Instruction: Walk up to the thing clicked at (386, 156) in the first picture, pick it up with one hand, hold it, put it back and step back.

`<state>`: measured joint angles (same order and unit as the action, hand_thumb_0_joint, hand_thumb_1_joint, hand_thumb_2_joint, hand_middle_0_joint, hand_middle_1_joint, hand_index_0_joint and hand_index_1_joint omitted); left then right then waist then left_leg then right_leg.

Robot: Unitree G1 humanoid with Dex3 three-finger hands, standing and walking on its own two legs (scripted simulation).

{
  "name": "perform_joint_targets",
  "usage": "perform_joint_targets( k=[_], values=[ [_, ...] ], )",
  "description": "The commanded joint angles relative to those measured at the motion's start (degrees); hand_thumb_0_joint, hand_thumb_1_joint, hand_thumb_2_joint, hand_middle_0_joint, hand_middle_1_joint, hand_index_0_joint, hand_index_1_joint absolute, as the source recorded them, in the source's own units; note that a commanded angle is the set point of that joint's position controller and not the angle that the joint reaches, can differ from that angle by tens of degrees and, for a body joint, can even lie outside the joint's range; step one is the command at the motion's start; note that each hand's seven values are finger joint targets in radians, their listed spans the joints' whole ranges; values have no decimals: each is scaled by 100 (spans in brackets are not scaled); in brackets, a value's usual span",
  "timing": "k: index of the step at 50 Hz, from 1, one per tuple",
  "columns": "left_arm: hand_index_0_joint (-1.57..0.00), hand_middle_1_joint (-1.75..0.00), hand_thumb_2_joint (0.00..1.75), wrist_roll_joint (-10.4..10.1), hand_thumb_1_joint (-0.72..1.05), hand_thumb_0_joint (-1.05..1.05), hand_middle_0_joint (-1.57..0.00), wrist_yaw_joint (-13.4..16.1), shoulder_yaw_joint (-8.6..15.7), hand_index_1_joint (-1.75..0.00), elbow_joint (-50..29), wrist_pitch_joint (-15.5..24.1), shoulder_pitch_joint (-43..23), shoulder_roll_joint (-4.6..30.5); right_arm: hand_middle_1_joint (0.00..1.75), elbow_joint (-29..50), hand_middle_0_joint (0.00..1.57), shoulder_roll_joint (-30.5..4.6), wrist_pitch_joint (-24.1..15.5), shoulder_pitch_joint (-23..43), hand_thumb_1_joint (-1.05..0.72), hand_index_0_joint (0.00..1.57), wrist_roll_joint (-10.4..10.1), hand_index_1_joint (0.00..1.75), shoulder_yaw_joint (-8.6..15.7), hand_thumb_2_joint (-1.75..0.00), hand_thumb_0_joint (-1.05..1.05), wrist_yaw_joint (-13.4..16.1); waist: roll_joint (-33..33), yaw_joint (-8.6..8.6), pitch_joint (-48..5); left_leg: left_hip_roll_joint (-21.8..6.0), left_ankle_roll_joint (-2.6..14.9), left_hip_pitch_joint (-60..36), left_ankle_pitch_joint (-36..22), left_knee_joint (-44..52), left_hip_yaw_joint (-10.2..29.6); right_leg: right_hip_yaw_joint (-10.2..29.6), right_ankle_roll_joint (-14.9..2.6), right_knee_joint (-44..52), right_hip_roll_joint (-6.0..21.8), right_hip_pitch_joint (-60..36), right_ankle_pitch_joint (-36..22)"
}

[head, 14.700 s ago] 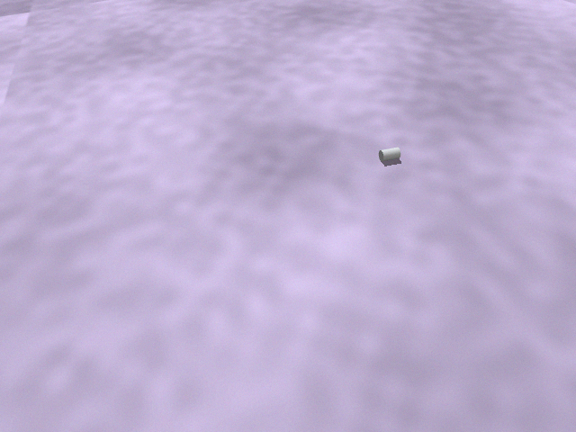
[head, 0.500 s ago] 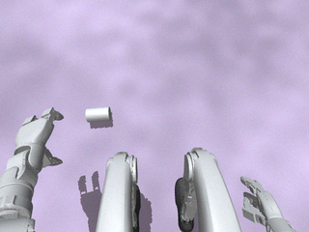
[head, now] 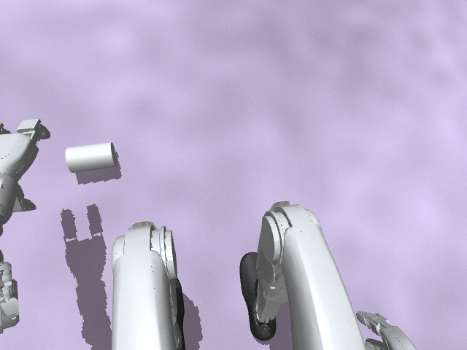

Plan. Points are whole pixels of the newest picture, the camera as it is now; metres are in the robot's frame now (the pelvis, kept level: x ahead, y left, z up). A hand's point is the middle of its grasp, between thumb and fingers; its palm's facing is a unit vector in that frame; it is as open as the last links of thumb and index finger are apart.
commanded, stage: rise first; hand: left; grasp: from above
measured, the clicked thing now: (92, 157) +0.51 +0.28 -0.34
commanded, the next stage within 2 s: none
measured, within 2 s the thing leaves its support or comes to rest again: neither
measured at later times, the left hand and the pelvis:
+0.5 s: hand (38, 162) +0.46 +0.34 -0.20, palm faces -0.46 -0.06 -0.88, open 13.8 cm; pelvis +0.01 +0.00 -0.02, yaw -2 degrees
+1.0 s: hand (46, 159) +0.47 +0.33 -0.21, palm faces -0.45 -0.07 -0.89, open 13.8 cm; pelvis +0.01 +0.00 -0.03, yaw -3 degrees
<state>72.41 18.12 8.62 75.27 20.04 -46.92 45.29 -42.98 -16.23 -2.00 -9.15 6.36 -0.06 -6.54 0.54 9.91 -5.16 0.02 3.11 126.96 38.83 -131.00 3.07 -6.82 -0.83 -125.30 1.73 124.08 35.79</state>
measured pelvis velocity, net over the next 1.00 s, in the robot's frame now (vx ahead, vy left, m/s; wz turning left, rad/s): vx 0.01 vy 0.00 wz -0.05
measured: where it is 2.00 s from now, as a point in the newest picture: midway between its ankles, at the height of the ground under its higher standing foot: (216, 322)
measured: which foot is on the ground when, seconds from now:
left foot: down 0.00-1.00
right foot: down 0.00-1.00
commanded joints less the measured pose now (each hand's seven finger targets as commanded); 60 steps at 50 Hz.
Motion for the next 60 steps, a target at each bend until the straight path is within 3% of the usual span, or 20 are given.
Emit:
perform_joint_targets(
  k=[1,3,4,6,8,11,14,15,17,22,23,33,38,39,46,49,60],
  values=[
    [-16,-88,92,113,-44,0,-16,405,261,-89,-550,40,-1716,1680,30,119,20,-1439,3,-1006,-90,20,68,30,423,-90,0,5,-1784,-76,-3662,92,-241,-3419,-847,1680,323,-49,-139,938,-156,-1011,-479],
    [-16,-89,92,154,-44,0,-17,476,364,-89,-645,61,-1987,1908,30,78,20,-1433,18,-1084,-90,20,98,30,413,-91,0,-13,-1698,-19,-3706,119,-196,-3258,-851,1550,253,-54,-146,961,-183,-1143,-550],
    [-16,-88,92,176,-45,0,-16,488,335,-89,-352,15,-1797,1821,30,75,20,-1438,20,-1104,-90,20,115,30,395,-91,0,-29,-1656,-6,-3626,105,-204,-3269,-909,1525,275,-61,-137,917,-167,-1076,-567],
    [-16,-90,92,186,-45,0,-17,531,387,-90,-426,-6,-2057,1972,30,70,20,-1424,17,-1107,-90,20,157,30,372,-91,0,-33,-1550,47,-3689,129,-132,-3042,-847,1350,145,-42,-125,983,-203,-1280,-617],
    [-18,-90,90,157,-43,0,-18,552,258,-90,-139,-76,-1919,1751,30,74,20,-1408,-1,-1085,-91,20,192,30,287,-91,0,-49,-1592,64,-3627,139,-135,-3024,-933,1316,131,-36,-122,948,-201,-1279,-664],
    [-16,-89,92,169,-46,0,-17,603,403,-90,-276,-107,-2208,2075,30,57,20,-1464,-12,-1120,-91,20,210,30,284,-91,0,-53,-1679,90,-3689,113,-139,-2992,-980,1266,173,-60,-125,851,-207,-1254,-729],
    [-15,-91,94,157,-47,0,-16,576,284,-92,-38,-158,-2064,1900,30,63,20,-1452,-24,-1117,-91,20,249,30,228,-91,0,-72,-1685,164,-3614,97,-135,-3078,-1145,1167,191,-74,-118,820,-219,-1181,-821],
    [-16,-91,93,133,-46,0,-17,577,302,-92,-318,-109,-2304,2023,30,41,20,-1435,-18,-1120,-91,20,233,30,205,-91,0,-70,-1694,179,-3678,125,-117,-2886,-1089,1122,140,-68,-120,822,-244,-1325,-859],
    [-15,-92,93,115,-47,0,-15,582,427,-92,-30,-181,-1962,2098,30,81,20,-1460,-22,-1147,-91,20,245,30,184,-91,0,-76,-1527,125,-3640,115,-97,-2886,-1162,1053,126,-56,-98,836,-223,-1414,-914],
    [-14,-92,95,88,-49,0,-15,505,324,-94,-152,-182,-2019,2097,30,102,20,-1471,-11,-1142,-91,20,256,30,125,-91,0,-98,-1759,152,-3630,105,-124,-2913,-1300,1020,156,-78,-122,760,-256,-1348,-994],
    [-14,-93,95,35,-49,0,-15,519,446,-94,-309,-152,-2147,2273,30,84,20,-1500,-6,-1144,-91,20,251,30,157,-91,0,-92,-1720,146,-3735,93,-112,-2835,-1261,988,148,-79,-113,743,-265,-1443,-1023],
    [-14,-92,95,11,-49,0,-15,524,465,-93,-274,-115,-1990,2277,30,172,20,-1539,49,-1203,-91,20,262,30,92,-91,0,-129,-1859,182,-3710,76,-135,-2904,-1413,894,195,-119,-120,670,-294,-1390,-1103],
    [-13,-92,97,47,-51,0,-15,538,349,-93,-181,-135,-2088,2198,30,185,20,-1547,47,-1212,-91,20,271,30,31,-91,0,-155,-1956,311,-3486,66,-139,-2892,-1474,834,235,-151,-112,618,-289,-1225,-1121],
    [-13,-92,96,20,-49,0,-14,542,434,-93,-234,-137,-2130,2287,30,182,20,-1597,43,-1271,-90,20,270,30,55,-90,0,-154,-1831,328,-3570,39,-145,-2980,-1582,816,289,-180,-100,593,-289,-1237,-1194],
    [-14,-91,94,24,-48,0,-15,616,385,-92,24,-134,-2265,2317,30,207,20,-1596,15,-1179,-90,20,248,30,-13,-90,0,-153,-1805,375,-3445,67,-117,-2553,-1089,811,227,-196,-122,563,-328,-1260,-962],
    [-13,-88,102,127,-53,0,-19,617,333,-94,104,-172,-2247,2322,30,197,20,-1595,1,-1225,-91,20,257,30,-48,-90,0,-155,-1894,389,-3407,68,-118,-2635,-1124,801,214,-212,-121,576,-334,-1228,-979],
    [-19,-87,92,76,-43,0,-21,677,293,-89,218,-254,-2347,2335,30,210,20,-1614,-82,-1213,-91,20,223,30,-93,-90,0,-152,-1934,474,-3364,48,-135,-2546,-1120,761,259,-241,-121,493,-334,-1179,-1025]
  ],
)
